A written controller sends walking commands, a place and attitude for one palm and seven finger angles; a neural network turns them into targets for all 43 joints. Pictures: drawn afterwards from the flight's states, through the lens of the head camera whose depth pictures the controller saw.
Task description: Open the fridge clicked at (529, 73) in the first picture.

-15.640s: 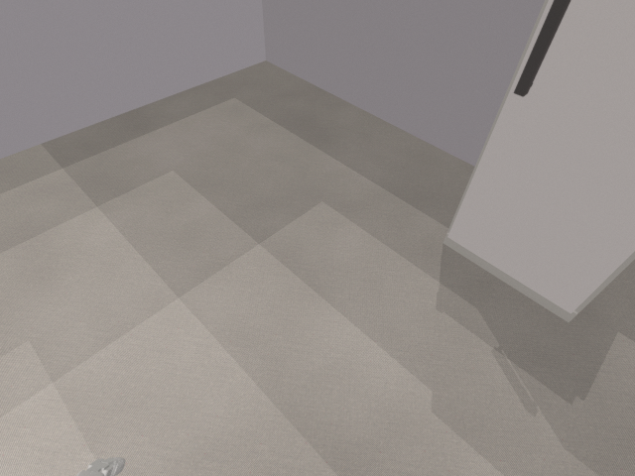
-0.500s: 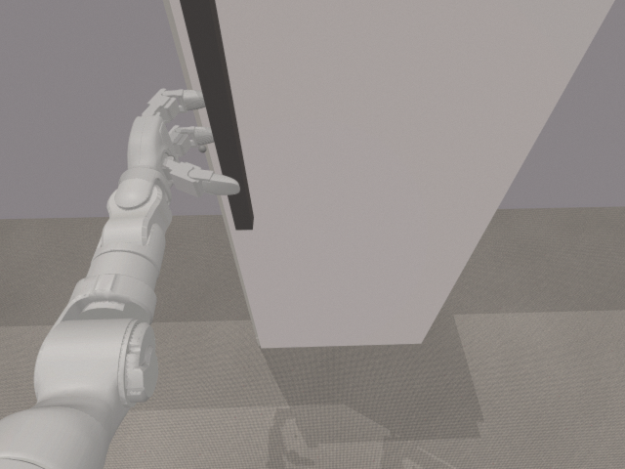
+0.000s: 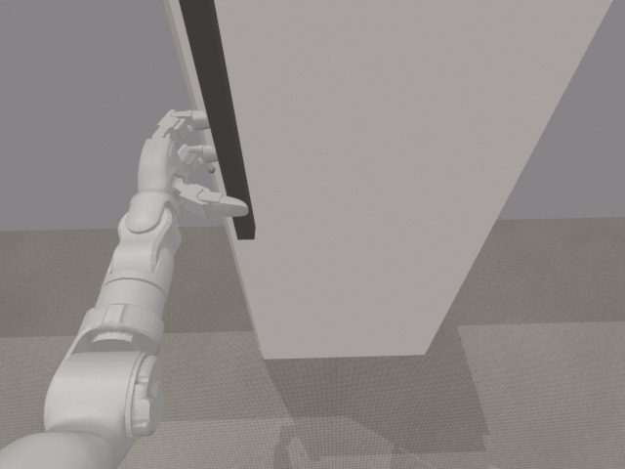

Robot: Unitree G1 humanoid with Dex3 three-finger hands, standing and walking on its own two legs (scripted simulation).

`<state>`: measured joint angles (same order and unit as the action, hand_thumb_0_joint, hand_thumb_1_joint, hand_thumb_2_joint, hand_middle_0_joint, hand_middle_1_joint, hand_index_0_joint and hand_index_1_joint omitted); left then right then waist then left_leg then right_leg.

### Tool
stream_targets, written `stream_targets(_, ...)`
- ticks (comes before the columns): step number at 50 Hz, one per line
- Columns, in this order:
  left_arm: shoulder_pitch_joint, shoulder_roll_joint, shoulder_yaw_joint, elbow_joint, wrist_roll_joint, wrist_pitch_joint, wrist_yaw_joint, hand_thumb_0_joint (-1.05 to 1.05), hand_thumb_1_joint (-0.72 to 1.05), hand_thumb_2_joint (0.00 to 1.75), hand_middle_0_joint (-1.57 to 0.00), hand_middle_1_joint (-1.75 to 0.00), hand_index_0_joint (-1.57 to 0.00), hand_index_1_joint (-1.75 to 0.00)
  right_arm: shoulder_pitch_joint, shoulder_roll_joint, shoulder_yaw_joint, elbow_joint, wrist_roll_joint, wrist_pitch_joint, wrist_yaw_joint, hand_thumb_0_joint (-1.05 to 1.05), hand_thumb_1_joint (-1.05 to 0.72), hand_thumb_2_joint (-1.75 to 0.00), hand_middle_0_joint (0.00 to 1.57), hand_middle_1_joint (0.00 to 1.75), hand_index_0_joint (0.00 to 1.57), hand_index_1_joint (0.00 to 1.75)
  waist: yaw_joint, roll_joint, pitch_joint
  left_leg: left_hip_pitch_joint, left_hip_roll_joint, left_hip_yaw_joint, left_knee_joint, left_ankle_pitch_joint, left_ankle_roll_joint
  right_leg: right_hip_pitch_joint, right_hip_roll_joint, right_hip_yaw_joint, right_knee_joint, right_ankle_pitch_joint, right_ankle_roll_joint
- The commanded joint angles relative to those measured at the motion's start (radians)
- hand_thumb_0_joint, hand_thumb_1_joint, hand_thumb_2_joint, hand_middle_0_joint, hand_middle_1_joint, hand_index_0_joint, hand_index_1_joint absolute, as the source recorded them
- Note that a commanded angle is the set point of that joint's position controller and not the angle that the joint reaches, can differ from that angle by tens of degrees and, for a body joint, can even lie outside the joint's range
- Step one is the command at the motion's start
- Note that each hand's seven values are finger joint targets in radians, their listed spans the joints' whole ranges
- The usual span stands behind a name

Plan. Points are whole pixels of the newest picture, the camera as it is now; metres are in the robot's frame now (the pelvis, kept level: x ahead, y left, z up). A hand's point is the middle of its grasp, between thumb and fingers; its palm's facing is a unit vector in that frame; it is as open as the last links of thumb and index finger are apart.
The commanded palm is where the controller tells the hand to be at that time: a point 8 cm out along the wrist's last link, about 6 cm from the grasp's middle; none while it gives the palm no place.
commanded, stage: slide the fingers in behind the handle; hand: left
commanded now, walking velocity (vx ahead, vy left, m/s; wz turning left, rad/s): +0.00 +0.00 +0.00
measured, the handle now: (227, 124) +0.51 +0.12 +0.19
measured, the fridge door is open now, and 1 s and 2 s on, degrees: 0 0 0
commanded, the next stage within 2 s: move the hooked fingers beside the handle in 0.24 s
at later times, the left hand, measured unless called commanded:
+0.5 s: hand (226, 169) +0.45 +0.11 +0.16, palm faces +0.02 -1.00 +0.01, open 14.1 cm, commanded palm +0.42 +0.17 +0.16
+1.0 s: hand (210, 168) +0.45 +0.14 +0.16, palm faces +0.04 -1.00 +0.01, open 14.0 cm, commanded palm +0.42 +0.19 +0.16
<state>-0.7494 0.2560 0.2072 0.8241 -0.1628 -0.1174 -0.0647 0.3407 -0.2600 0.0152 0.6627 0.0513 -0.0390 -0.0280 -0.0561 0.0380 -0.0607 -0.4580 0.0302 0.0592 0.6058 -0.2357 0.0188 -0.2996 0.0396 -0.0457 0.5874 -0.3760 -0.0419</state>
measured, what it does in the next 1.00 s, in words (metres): stands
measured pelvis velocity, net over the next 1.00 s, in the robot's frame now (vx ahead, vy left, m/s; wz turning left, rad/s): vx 0.00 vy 0.00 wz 0.00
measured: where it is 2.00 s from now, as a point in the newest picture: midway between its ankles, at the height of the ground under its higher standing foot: outside the picture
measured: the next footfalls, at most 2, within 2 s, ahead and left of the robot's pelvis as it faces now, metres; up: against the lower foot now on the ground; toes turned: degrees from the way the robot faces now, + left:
none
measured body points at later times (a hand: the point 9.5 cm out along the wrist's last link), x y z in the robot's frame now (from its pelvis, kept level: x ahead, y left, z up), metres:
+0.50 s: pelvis +0.00 +0.00 +0.00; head +0.01 -0.01 +0.45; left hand +0.44 +0.17 +0.17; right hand +0.09 -0.25 -0.12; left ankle +0.04 +0.11 -0.73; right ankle -0.05 -0.09 -0.73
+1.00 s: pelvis +0.00 +0.00 +0.00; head +0.02 -0.01 +0.45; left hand +0.44 +0.19 +0.16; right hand +0.08 -0.26 -0.12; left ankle +0.04 +0.11 -0.73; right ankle -0.05 -0.09 -0.73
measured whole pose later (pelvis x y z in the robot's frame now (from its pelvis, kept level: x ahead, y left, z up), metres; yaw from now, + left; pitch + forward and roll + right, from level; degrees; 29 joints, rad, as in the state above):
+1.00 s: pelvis +0.00 +0.00 +0.00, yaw +0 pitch +5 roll +0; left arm -0.75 0.27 0.21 0.83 -0.16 -0.10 -0.06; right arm 0.33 -0.26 0.02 0.67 0.05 -0.02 -0.04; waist -0.06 0.03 -0.05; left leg -0.44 0.03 0.05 0.58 -0.23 0.01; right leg -0.28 0.04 -0.05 0.57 -0.37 -0.05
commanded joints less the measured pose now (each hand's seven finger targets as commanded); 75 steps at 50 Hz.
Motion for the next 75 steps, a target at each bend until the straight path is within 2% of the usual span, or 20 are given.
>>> stream_targets(1,-0.509,0.147,-0.005,-0.24,-0.009,-0.036,0.004,0.0,-0.5,0.3,-0.3,-1.2,-0.3,-1.2,-0.016,-0.134,-0.052,-0.106,0.008,-0.035,-0.013,0.0,-0.9,-0.9,0.2,0.3,0.2,0.3,-0.013,-0.037,-0.285,0.354,-0.029,-0.059,-0.022,0.213,0.034,-0.101,0.003,0.025,-0.096,0.405,0.033)
stream_targets(8,-0.485,0.137,-0.003,-0.262,-0.005,-0.04,0.032,0.0,-0.5,0.3,-0.3,-1.2,-0.3,-1.2,-0.022,-0.13,-0.048,-0.107,-0.002,-0.035,-0.012,0.0,-0.9,-0.9,0.2,0.3,0.2,0.3,-0.002,-0.057,-0.329,0.366,-0.033,-0.065,-0.021,0.247,0.034,-0.058,-0.001,0.023,-0.088,0.431,0.03)
stream_targets(10,-0.486,0.092,-0.045,-0.283,0.0,-0.039,0.031,0.0,-0.5,0.3,-0.3,-1.2,-0.3,-1.2,-0.039,-0.123,-0.046,-0.112,0.002,-0.035,-0.006,0.0,-0.9,-0.9,0.2,0.3,0.2,0.3,-0.004,-0.019,-0.31,0.376,-0.033,-0.064,-0.022,0.248,0.031,-0.079,-0.001,0.022,-0.085,0.433,0.028)
stream_targets(13,-0.489,0.079,-0.057,-0.263,0.0,-0.032,0.041,0.0,-0.5,0.3,-0.3,-1.2,-0.3,-1.2,-0.032,-0.127,-0.048,-0.113,0.001,-0.033,-0.007,0.0,-0.9,-0.9,0.2,0.3,0.2,0.3,-0.018,-0.08,-0.281,0.358,-0.033,-0.066,-0.021,0.224,0.037,-0.083,0.001,0.02,-0.097,0.408,0.033)
stream_targets(21,-0.536,0.126,-0.017,-0.22,0.002,-0.026,0.045,0.0,-0.5,0.3,-0.3,-1.2,-0.3,-1.2,-0.033,-0.126,-0.044,-0.095,0.002,-0.027,-0.014,0.0,-0.9,-0.9,0.2,0.3,0.2,0.3,-0.012,-0.046,-0.284,0.346,-0.034,-0.063,-0.032,0.196,0.032,-0.082,-0.004,0.029,-0.103,0.391,0.031)
stream_targets(23,-0.54,0.157,0.004,-0.189,0.005,-0.032,0.051,0.0,-0.5,0.3,-0.3,-1.2,-0.3,-1.2,-0.019,-0.13,-0.044,-0.092,-0.002,-0.023,-0.018,0.0,-0.9,-0.9,0.2,0.3,0.2,0.3,-0.015,-0.085,-0.277,0.322,-0.035,-0.065,-0.034,0.183,0.036,-0.066,-0.006,0.029,-0.106,0.378,0.034)
stream_targets(26,-0.544,0.165,0.016,-0.206,0.008,-0.045,0.048,0.0,-0.5,0.3,-0.3,-1.2,-0.3,-1.2,-0.023,-0.126,-0.042,-0.098,-0.003,-0.025,-0.016,0.0,-0.9,-0.9,0.2,0.3,0.2,0.3,-0.002,-0.031,-0.308,0.334,-0.038,-0.059,-0.035,0.203,0.033,-0.058,-0.007,0.035,-0.098,0.407,0.031)
stream_targets(28,-0.511,0.188,0.033,-0.202,0.01,-0.058,0.043,0.0,-0.5,0.3,-0.3,-1.2,-0.3,-1.2,-0.011,-0.132,-0.047,-0.1,-0.005,-0.024,-0.017,0.0,-0.9,-0.9,0.2,0.3,0.2,0.3,-0.001,-0.071,-0.328,0.33,-0.037,-0.06,-0.031,0.221,0.036,-0.03,-0.006,0.032,-0.095,0.423,0.031)
stream_targets(30,-0.506,0.157,0.005,-0.221,0.009,-0.06,0.032,0.0,-0.5,0.3,-0.3,-1.2,-0.3,-1.2,-0.021,-0.127,-0.047,-0.106,-0.001,-0.024,-0.014,0.0,-0.9,-0.9,0.2,0.3,0.2,0.3,-0.001,-0.031,-0.324,0.344,-0.037,-0.053,-0.032,0.231,0.035,-0.043,-0.004,0.035,-0.093,0.445,0.032)
stream_targets(35,-0.491,0.18,0.027,-0.208,-0.004,-0.044,0.021,0.0,-0.5,0.3,-0.3,-1.2,-0.3,-1.2,-0.014,-0.135,-0.049,-0.103,0.002,-0.02,-0.018,0.0,-0.9,-0.9,0.2,0.3,0.2,0.3,-0.003,-0.086,-0.293,0.319,-0.036,-0.054,-0.04,0.203,0.038,-0.039,-0.002,0.034,-0.107,0.427,0.036)
stream_targets(37,-0.523,0.162,0.002,-0.211,-0.001,-0.038,0.017,0.0,-0.5,0.3,-0.3,-1.2,-0.3,-1.2,-0.018,-0.132,-0.048,-0.103,0.006,-0.021,-0.019,0.0,-0.9,-0.9,0.2,0.3,0.2,0.3,-0.013,-0.051,-0.267,0.32,-0.036,-0.051,-0.041,0.179,0.038,-0.066,-0.003,0.036,-0.116,0.396,0.036)
stream_targets(41,-0.529,0.19,0.029,-0.234,0.0,-0.055,0.022,0.0,-0.5,0.3,-0.3,-1.2,-0.3,-1.2,-0.012,-0.133,-0.05,-0.096,0.001,-0.025,-0.021,0.0,-0.9,-0.9,0.2,0.3,0.2,0.3,-0.006,-0.039,-0.314,0.353,-0.034,-0.059,-0.036,0.216,0.036,-0.054,-0.001,0.033,-0.104,0.415,0.031)
stream_targets(43,-0.499,0.194,0.028,-0.21,-0.002,-0.054,0.015,0.0,-0.5,0.3,-0.3,-1.2,-0.3,-1.2,-0.003,-0.137,-0.049,-0.096,0.0,-0.023,-0.022,0.0,-0.9,-0.9,0.2,0.3,0.2,0.3,-0.01,-0.07,-0.303,0.334,-0.036,-0.057,-0.033,0.22,0.039,-0.041,-0.002,0.03,-0.104,0.424,0.034)
stream_targets(46,-0.479,0.22,0.05,-0.217,-0.003,-0.052,0.001,0.0,-0.5,0.3,-0.3,-1.2,-0.3,-1.2,-0.013,-0.137,-0.051,-0.1,0.002,-0.022,-0.022,0.0,-0.9,-0.9,0.2,0.3,0.2,0.3,0.001,-0.052,-0.313,0.331,-0.038,-0.051,-0.033,0.221,0.038,-0.033,-0.004,0.039,-0.102,0.448,0.035)
stream_targets(53,-0.477,0.188,0.019,-0.244,-0.02,-0.035,-0.021,0.0,-0.5,0.3,-0.3,-1.2,-0.3,-1.2,-0.02,-0.138,-0.05,-0.116,0.008,-0.016,-0.025,0.0,-0.9,-0.9,0.2,0.3,0.2,0.3,-0.01,-0.047,-0.301,0.344,-0.037,-0.05,-0.024,0.234,0.042,-0.046,-0.003,0.033,-0.104,0.447,0.036)
stream_targets(61,-0.495,0.222,0.039,-0.255,-0.018,-0.027,-0.026,0.0,-0.5,0.3,-0.3,-1.2,-0.3,-1.2,-0.028,-0.139,-0.046,-0.11,0.008,-0.013,-0.028,0.0,-0.9,-0.9,0.2,0.3,0.2,0.3,-0.012,-0.037,-0.304,0.356,-0.035,-0.062,-0.024,0.241,0.039,-0.062,-0.003,0.033,-0.101,0.446,0.034)
stream_targets(65,-0.454,0.252,0.067,-0.26,-0.024,-0.028,-0.035,0.0,-0.5,0.3,-0.3,-1.2,-0.3,-1.2,-0.034,-0.143,-0.045,-0.121,0.009,-0.01,-0.03,0.0,-0.9,-0.9,0.2,0.3,0.2,0.3,0.004,-0.044,-0.311,0.35,-0.033,-0.062,-0.029,0.243,0.038,-0.043,-0.004,0.032,-0.098,0.442,0.03)
stream_targets(68,-0.466,0.195,0.014,-0.274,-0.026,-0.029,-0.042,0.0,-0.5,0.3,-0.3,-1.2,-0.3,-1.2,-0.031,-0.139,-0.047,-0.122,0.011,-0.011,-0.03,0.0,-0.9,-0.9,0.2,0.3,0.2,0.3,-0.011,-0.021,-0.31,0.375,-0.03,-0.068,-0.022,0.256,0.035,-0.064,-0.002,0.023,-0.097,0.424,0.028)
stream_targets(73,-0.467,0.23,0.044,-0.247,-0.031,-0.018,-0.039,0.0,-0.5,0.3,-0.3,-1.2,-0.3,-1.2,-0.028,-0.146,-0.045,-0.117,0.01,-0.011,-0.033,0.0,-0.9,-0.9,0.2,0.3,0.2,0.3,-0.011,-0.045,-0.286,0.357,-0.03,-0.07,-0.028,0.227,0.038,-0.072,-0.001,0.024,-0.106,0.394,0.03)
stream_targets(75,-0.435,0.249,0.066,-0.255,-0.027,-0.019,-0.041,0.0,-0.5,0.3,-0.3,-1.2,-0.3,-1.2,-0.036,-0.145,-0.045,-0.122,0.009,-0.011,-0.033,0.0,-0.9,-0.9,0.2,0.3,0.2,0.3,0.006,-0.037,-0.303,0.357,-0.03,-0.069,-0.033,0.238,0.035,-0.057,-0.001,0.028,-0.101,0.411,0.028)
